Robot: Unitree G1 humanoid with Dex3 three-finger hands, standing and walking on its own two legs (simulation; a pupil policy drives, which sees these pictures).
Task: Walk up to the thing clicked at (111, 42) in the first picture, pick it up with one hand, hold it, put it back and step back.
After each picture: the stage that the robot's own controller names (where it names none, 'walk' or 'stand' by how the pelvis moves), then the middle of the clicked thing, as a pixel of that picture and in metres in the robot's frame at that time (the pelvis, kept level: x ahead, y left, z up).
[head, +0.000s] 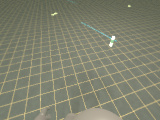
stand; (112, 41) +1.78 -0.55 -0.66
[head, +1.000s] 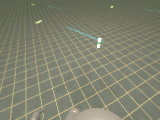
walk; (99, 43) +1.72 -0.11 -0.63
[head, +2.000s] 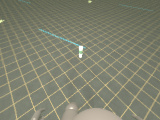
walk; (80, 52) +1.20 +0.21 -0.64
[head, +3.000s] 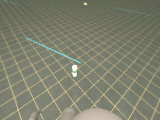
walk; (74, 71) +0.74 +0.18 -0.63
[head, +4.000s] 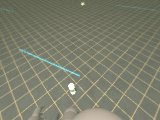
walk; (72, 89) +0.43 +0.21 -0.62
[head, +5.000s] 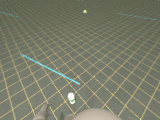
stand; (71, 98) +0.35 +0.20 -0.66
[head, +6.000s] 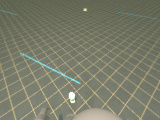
stand; (72, 98) +0.35 +0.19 -0.66
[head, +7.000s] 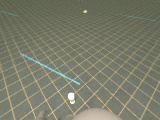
stand; (71, 98) +0.35 +0.19 -0.66
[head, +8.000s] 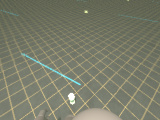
stand; (72, 99) +0.35 +0.18 -0.66
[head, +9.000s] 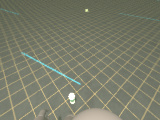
stand; (72, 98) +0.35 +0.18 -0.66
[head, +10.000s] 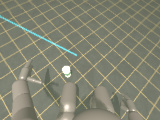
go down; (67, 72) +0.41 +0.20 -0.42
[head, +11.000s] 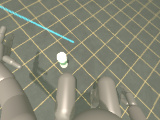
go down; (63, 61) +0.44 +0.22 -0.28
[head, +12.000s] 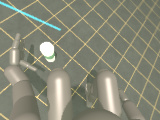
close in; (49, 54) +0.43 +0.25 -0.18
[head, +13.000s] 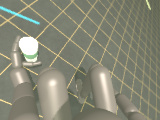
close; (30, 52) +0.42 +0.28 -0.15
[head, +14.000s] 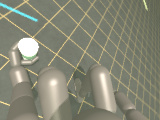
lift; (29, 52) +0.40 +0.28 -0.16
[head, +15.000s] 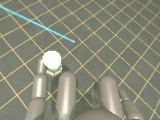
lift; (55, 65) +0.33 +0.24 -0.01
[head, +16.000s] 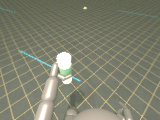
hold; (65, 70) +0.32 +0.16 +0.09
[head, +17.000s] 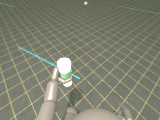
hold; (66, 74) +0.31 +0.16 +0.03
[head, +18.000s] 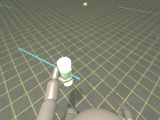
hold; (66, 73) +0.32 +0.16 +0.04
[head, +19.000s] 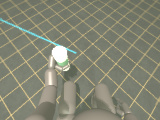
crouch; (62, 61) +0.40 +0.18 -0.03
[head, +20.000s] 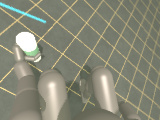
lower; (31, 50) +0.43 +0.28 -0.15
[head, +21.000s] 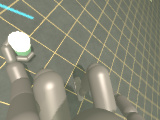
lower; (23, 49) +0.43 +0.29 -0.16
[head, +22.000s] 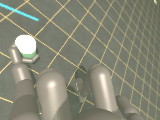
lower; (28, 51) +0.41 +0.28 -0.16
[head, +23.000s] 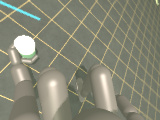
lower; (28, 52) +0.40 +0.29 -0.16
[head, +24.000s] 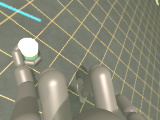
rest; (31, 54) +0.40 +0.28 -0.16
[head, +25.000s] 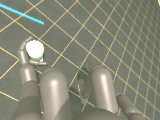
withdraw; (36, 55) +0.40 +0.26 -0.16
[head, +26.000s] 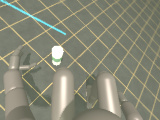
stand; (56, 57) +0.42 +0.23 -0.20
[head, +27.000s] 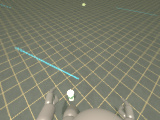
stand; (71, 95) +0.35 +0.17 -0.58
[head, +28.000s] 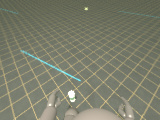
stand; (72, 96) +0.37 +0.18 -0.60
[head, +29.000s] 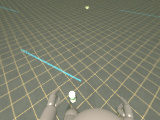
stand; (72, 97) +0.35 +0.17 -0.60
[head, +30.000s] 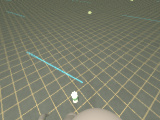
stand; (74, 97) +0.38 +0.17 -0.65
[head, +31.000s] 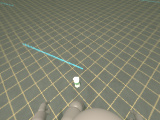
walk; (76, 82) +0.48 +0.17 -0.63
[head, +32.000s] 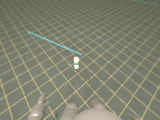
walk; (76, 63) +0.81 +0.18 -0.63
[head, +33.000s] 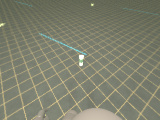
stand; (81, 60) +1.01 +0.15 -0.64
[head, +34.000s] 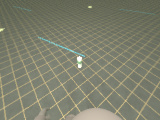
stand; (79, 62) +1.01 +0.18 -0.66
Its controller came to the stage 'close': yes
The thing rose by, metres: 0.69
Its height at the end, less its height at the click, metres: +0.00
